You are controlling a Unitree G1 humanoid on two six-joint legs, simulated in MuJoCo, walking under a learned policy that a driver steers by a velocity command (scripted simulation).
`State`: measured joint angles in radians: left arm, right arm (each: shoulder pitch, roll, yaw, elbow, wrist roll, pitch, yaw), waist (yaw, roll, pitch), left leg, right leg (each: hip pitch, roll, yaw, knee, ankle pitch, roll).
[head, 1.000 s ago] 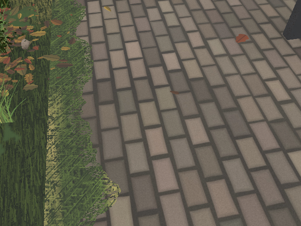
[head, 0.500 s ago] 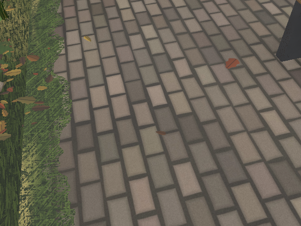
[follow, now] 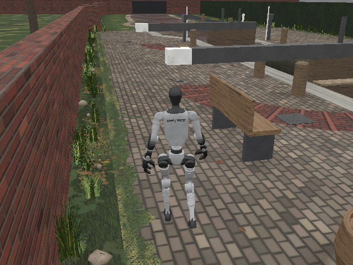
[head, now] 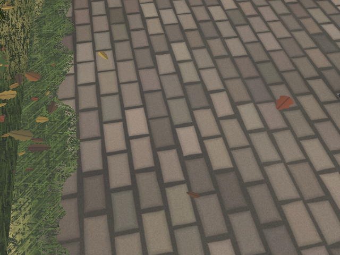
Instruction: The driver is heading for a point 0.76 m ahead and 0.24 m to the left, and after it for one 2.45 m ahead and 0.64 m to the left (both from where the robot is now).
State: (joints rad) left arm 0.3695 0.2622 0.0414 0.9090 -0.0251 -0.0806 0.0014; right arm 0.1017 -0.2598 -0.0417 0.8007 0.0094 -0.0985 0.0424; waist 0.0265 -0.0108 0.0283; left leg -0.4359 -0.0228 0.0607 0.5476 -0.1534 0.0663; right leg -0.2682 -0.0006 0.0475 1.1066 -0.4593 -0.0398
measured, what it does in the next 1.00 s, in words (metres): walks ahead, turning left: right foot, then left foot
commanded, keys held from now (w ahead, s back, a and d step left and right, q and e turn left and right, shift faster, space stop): w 0.22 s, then w+q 0.78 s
